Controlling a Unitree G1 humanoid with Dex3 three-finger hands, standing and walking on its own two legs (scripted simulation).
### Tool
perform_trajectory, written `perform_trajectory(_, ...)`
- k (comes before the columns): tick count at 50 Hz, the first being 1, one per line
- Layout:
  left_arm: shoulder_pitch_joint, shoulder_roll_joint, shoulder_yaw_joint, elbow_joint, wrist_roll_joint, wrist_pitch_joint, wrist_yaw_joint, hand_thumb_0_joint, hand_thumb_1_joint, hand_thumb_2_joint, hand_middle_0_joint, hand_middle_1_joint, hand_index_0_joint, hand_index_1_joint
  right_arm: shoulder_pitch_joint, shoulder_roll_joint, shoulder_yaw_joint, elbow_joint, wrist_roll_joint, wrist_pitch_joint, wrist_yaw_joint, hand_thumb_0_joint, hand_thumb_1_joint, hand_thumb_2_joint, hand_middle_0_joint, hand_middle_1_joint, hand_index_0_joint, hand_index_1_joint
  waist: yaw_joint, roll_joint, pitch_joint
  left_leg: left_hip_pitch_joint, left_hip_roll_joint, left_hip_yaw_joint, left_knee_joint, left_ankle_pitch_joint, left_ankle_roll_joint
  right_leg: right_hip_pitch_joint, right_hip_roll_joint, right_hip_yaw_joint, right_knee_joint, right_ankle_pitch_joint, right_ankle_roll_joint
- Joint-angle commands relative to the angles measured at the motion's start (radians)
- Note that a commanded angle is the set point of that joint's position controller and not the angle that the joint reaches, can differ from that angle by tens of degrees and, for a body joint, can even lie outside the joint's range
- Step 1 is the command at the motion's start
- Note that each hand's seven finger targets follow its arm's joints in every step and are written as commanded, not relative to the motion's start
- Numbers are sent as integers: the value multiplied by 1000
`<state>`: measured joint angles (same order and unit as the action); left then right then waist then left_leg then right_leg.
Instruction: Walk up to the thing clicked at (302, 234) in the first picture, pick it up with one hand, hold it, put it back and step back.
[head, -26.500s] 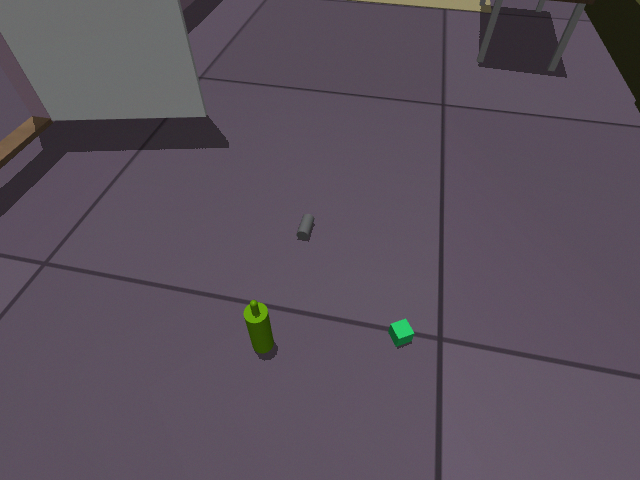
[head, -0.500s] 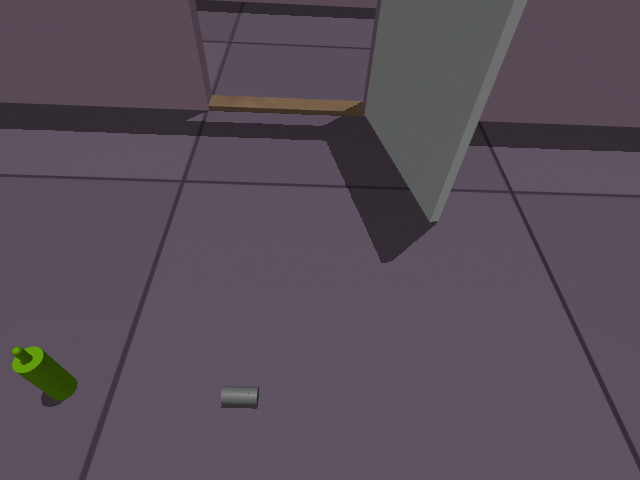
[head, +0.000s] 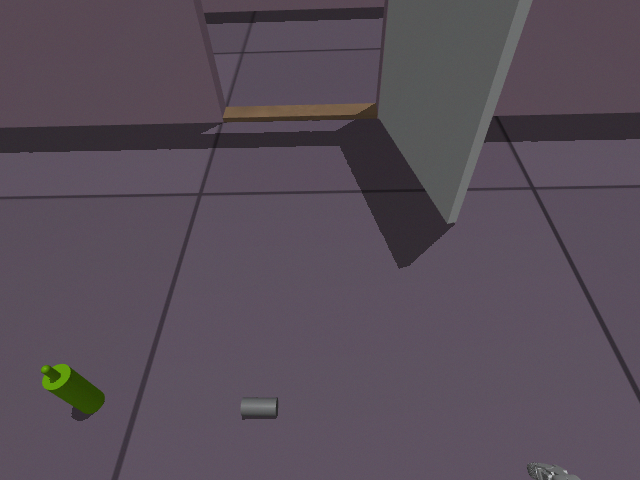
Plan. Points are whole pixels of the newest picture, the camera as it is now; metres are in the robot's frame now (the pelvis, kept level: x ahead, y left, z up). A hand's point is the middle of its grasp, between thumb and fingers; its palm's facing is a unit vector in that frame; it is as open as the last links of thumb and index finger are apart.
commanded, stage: walk up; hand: left
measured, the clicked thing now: (259, 406) +0.44 +0.23 -0.75
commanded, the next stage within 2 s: stand in 0.80 s
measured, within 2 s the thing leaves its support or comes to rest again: neither
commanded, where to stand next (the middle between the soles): +0.03 +0.00 m, yaw -1 degrees
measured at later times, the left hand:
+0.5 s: hand out of the picture +0.10 +0.25 -0.15, palm faces -0.04 -0.94 -0.34, open 7.4 cm
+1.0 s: hand out of the picture +0.09 +0.26 -0.15, palm faces -0.03 -0.94 -0.34, open 7.4 cm
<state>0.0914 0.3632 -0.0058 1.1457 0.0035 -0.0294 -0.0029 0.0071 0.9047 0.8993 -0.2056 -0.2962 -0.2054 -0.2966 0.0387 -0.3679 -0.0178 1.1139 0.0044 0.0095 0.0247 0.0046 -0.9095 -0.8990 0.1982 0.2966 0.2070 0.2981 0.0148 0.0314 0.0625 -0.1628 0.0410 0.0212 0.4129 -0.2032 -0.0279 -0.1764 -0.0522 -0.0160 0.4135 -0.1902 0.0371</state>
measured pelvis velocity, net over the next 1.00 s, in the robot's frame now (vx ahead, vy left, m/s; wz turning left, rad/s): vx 0.01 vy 0.00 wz -0.01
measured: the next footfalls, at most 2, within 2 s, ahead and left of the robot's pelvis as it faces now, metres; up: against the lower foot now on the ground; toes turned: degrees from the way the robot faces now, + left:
none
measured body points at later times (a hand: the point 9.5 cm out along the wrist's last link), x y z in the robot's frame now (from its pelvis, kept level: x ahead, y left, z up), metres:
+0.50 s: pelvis +0.00 +0.00 +0.00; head +0.00 +0.00 +0.45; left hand +0.10 +0.30 -0.13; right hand +0.05 -0.30 -0.13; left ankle +0.01 +0.14 -0.74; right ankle +0.02 -0.14 -0.74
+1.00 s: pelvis +0.01 +0.00 +0.00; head +0.01 +0.00 +0.45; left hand +0.09 +0.30 -0.13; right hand +0.09 -0.30 -0.13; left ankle +0.01 +0.14 -0.74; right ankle +0.02 -0.14 -0.74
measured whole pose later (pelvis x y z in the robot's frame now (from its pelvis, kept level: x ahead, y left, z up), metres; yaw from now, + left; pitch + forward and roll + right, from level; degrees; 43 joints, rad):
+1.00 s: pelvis +0.01 +0.00 +0.00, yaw +0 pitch -2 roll +0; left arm 0.09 0.35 0.00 1.15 0.01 -0.01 -0.01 0.01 0.91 0.90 -0.21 -0.30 -0.21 -0.30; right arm 0.08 -0.35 -0.01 1.14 -0.01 -0.01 0.02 0.00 -0.91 -0.90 0.20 0.30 0.21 0.30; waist -0.01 0.00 0.05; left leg -0.12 0.04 0.03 0.34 -0.17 -0.03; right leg -0.14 -0.05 -0.01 0.34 -0.16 0.04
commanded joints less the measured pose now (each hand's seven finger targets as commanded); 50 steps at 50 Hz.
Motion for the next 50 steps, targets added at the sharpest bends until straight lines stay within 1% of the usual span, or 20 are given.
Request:
perform_trajectory(1, -56, 214, 42, -45, 1, -17, 15, 0, 900, 900, -200, -300, -200, -300, -43, -203, -34, -34, -4, -17, -14, 0, -900, -900, 200, 300, 200, 300, -10, -51, -98, 49, 87, -73, -101, 90, 51, 19, -87, 79, -107, 109, -44)
perform_trajectory(5, -70, 217, 45, -44, 4, -15, 14, 0, 900, 900, -200, -300, -200, -300, -30, -198, -30, -22, -5, -19, -14, 0, -900, -900, 200, 300, 200, 300, -13, -45, -97, 46, 82, -65, -114, 61, 45, 30, -91, 86, -123, 81, -46)
perform_trajectory(8, -78, 214, 49, -46, 6, -12, 13, 0, 900, 900, -200, -300, -200, -300, -24, -202, -31, -14, -8, -23, -15, 0, -900, -900, 200, 300, 200, 300, -12, -29, -99, 26, 85, -68, -132, 43, 44, 55, -87, 81, -118, 86, -48)
perform_trajectory(10, -72, 210, 48, -42, 5, -11, 12, 0, 900, 900, -200, -300, -200, -300, -30, -197, -29, -15, -7, -24, -15, 0, -900, -900, 200, 300, 200, 300, -7, -23, -87, 23, 85, -70, -134, 46, 43, 47, -80, 78, -121, 81, -44)
perform_trajectory(13, -83, 208, 52, -44, 6, -9, 11, 0, 900, 900, -200, -300, -200, -300, -11, -199, -30, -11, -10, -27, -17, 0, -900, -900, 200, 300, 200, 300, -13, -15, -92, 16, 88, -71, -141, 39, 42, 61, -79, 77, -114, 76, -49)
perform_trajectory(14, -79, 204, 51, -45, 4, -8, 11, 0, 900, 900, -200, -300, -200, -300, -13, -199, -29, -10, -10, -27, -17, 0, -900, -900, 200, 300, 200, 300, -10, -6, -90, 17, 88, -73, -142, 41, 42, 58, -77, 76, -115, 78, -46)
perform_trajectory(17, -81, 203, 53, -48, 7, -7, 11, 0, 900, 900, -200, -300, -200, -300, -2, -199, -30, -13, -11, -28, -19, 0, -900, -900, 200, 300, 200, 300, -12, -16, -96, 6, 90, -71, -143, 36, 46, 73, -78, 74, -114, 91, -46)
perform_trajectory(19, -71, 199, 52, -46, 5, -6, 10, 0, 900, 900, -200, -300, -200, -300, -1, -197, -29, -15, -10, -29, -19, 0, -900, -900, 200, 300, 200, 300, -11, -9, -90, 18, 91, -73, -139, 36, 46, 57, -75, 76, -117, 73, -45)
perform_trajectory(22, -86, 198, 52, -49, 5, -4, 9, 0, 900, 900, -200, -300, -200, -300, 10, -202, -32, -12, -12, -28, -20, 0, -900, -900, 200, 300, 200, 300, -18, -10, -72, 3, 89, -77, -148, 3, 44, 47, -74, 78, -116, 58, -48)
perform_trajectory(25, -76, 195, 51, -45, 7, -3, 9, 0, 900, 900, -200, -300, -200, -300, 5, -207, -34, -15, -13, -26, -21, 0, -900, -900, 200, 300, 200, 300, -15, -16, -70, -2, 89, -81, -154, -19, 50, 45, -69, 75, -116, 59, -44)
perform_trajectory(27, -66, 196, 52, -42, 7, -4, 9, 0, 900, 900, -200, -300, -200, -300, 8, -202, -33, -16, -12, -27, -20, 0, -900, -900, 200, 300, 200, 300, -15, -21, -70, 10, 90, -78, -147, -6, 50, 35, -69, 76, -118, 50, -44)
perform_trajectory(30, -71, 196, 52, -47, 6, -3, 8, 0, 900, 900, -200, -300, -200, -300, 15, -202, -33, -17, -12, -26, -20, 0, -900, -900, 200, 300, 200, 300, -17, -26, -70, 6, 86, -79, -151, -20, 48, 35, -72, 79, -118, 49, -44)
perform_trajectory(34, -72, 197, 52, -43, 7, -5, 9, 0, 900, 900, -200, -300, -200, -300, 21, -197, -34, -15, -11, -25, -19, 0, -900, -900, 200, 300, 200, 300, -21, -41, -79, 26, 82, -75, -138, 15, 48, 28, -74, 84, -124, 52, -44)
perform_trajectory(36, -57, 197, 51, -44, 5, -5, 9, 0, 900, 900, -200, -300, -200, -300, 9, -198, -33, -23, -10, -25, -18, 0, -900, -900, 200, 300, 200, 300, -14, -26, -67, 31, 83, -76, -136, 18, 48, 19, -72, 81, -124, 55, -42)
perform_trajectory(39, -65, 202, 53, -45, 10, -8, 11, 0, 900, 900, -200, -300, -200, -300, 19, -195, -34, -24, -9, -22, -18, 0, -900, -900, 200, 300, 200, 300, -22, -52, -94, 51, 85, -68, -121, 49, 49, 29, -79, 81, -128, 76, -43)
perform_trajectory(40, -62, 213, 49, -51, 9, -6, 11, 0, 900, 900, -200, -300, -200, -300, 3, -187, -30, -31, -16, -28, -21, 0, -900, -900, 200, 300, 200, 300, -29, -74, -86, 63, 102, -85, -133, 126, 40, 20, -82, 74, -118, 123, -38)
perform_trajectory(42, -45, 204, 48, -50, 6, -4, 10, 0, 900, 900, -200, -300, -200, -300, 8, -199, -31, -28, -16, -33, -24, 0, -900, -900, 200, 300, 200, 300, -25, -45, -104, 72, 103, -78, -128, 171, 38, 44, -83, 74, -116, 170, -35)
perform_trajectory(45, -39, 194, 47, -50, 5, 0, 8, 0, 900, 900, -200, -300, -200, -300, -2, -202, -30, -26, -16, -35, -26, 0, -900, -900, 200, 300, 200, 300, -21, -20, -104, 64, 102, -71, -133, 153, 35, 59, -87, 73, -114, 163, -37)
perform_trajectory(47, -38, 201, 47, -54, 3, 1, 8, 0, 900, 900, -200, -300, -200, -300, -2, -199, -30, -27, -16, -35, -26, 0, -900, -900, 200, 300, 200, 300, -21, -15, -105, 66, 99, -69, -137, 150, 31, 57, -85, 74, -121, 151, -40)
perform_trajectory(50, -42, 205, 46, -54, 5, 2, 7, 0, 900, 900, -200, -300, -200, -300, -9, -194, -28, -27, -14, -34, -25, 0, -900, -900, 200, 300, 200, 300, -22, -20, -91, 53, 97, -71, -145, 104, 28, 54, -85, 77, -128, 104, -42)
